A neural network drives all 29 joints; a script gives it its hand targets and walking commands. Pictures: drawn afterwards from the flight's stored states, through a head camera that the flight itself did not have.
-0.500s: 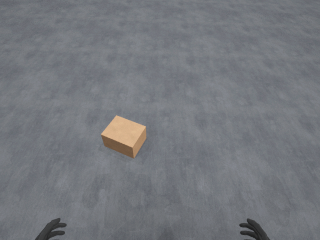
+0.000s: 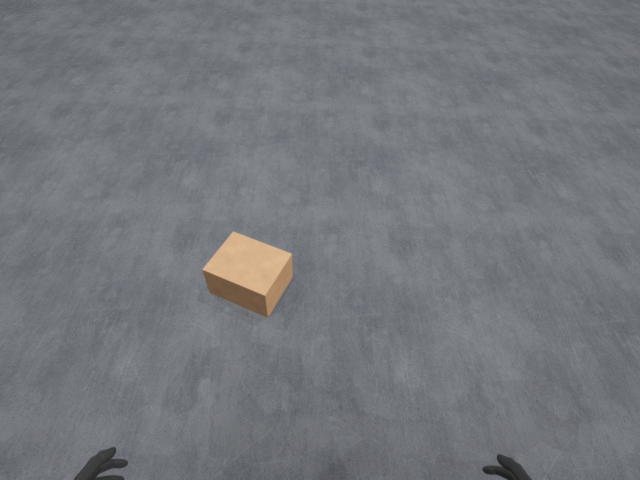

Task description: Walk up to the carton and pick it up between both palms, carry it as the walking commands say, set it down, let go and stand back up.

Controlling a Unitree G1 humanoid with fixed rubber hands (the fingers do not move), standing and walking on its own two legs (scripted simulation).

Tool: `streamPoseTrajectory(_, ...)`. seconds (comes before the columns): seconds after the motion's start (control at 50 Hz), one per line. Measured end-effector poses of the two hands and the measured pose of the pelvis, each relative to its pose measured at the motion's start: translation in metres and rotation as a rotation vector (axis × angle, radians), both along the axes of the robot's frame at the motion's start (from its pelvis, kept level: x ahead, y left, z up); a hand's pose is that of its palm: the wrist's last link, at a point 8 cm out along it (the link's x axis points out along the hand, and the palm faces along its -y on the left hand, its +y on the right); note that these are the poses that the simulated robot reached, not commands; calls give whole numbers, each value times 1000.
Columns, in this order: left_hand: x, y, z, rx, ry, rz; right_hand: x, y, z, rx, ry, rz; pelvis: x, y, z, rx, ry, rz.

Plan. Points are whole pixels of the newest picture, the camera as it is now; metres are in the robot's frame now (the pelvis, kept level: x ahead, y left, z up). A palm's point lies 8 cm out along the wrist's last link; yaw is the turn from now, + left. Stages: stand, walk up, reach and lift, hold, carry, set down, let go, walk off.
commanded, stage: stand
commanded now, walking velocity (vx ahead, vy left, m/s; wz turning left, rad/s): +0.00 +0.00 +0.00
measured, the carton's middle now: (250, 273) +0.89 +0.22 -0.69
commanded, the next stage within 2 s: walk up in 1.38 s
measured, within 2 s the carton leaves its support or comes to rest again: neither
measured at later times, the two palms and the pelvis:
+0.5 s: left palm out of the picture +0.08 +0.29 -0.10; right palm out of the picture +0.07 -0.27 -0.11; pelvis -0.02 +0.00 +0.01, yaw +0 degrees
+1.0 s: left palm out of the picture +0.05 +0.30 -0.10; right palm out of the picture +0.05 -0.27 -0.11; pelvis -0.03 +0.00 +0.01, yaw +0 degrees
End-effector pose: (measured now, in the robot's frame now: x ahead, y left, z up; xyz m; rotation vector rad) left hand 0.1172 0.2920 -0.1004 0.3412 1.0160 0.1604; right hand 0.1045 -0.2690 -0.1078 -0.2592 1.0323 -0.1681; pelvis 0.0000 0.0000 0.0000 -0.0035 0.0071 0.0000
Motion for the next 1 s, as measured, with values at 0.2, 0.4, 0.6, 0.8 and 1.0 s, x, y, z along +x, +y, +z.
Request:
streamPoseTrajectory(0.2,-13,1,1,2,33,15,-6,-2,2,2,16,-6,-5,-1,5,1,12,0)
streamPoseTrajectory(0.4,-26,2,3,4,48,26,-21,-4,3,4,39,-17,-14,-2,9,3,19,0)
streamPoseTrajectory(0.6,-45,3,5,4,69,37,-42,-5,2,5,71,-29,-27,-2,12,2,20,0)
streamPoseTrajectory(0.8,-61,4,4,3,98,47,-57,-5,2,4,100,-36,-35,-1,14,2,24,1)
streamPoseTrajectory(1.0,-65,5,3,4,116,52,-59,-5,1,6,113,-39,-34,-2,15,2,28,1)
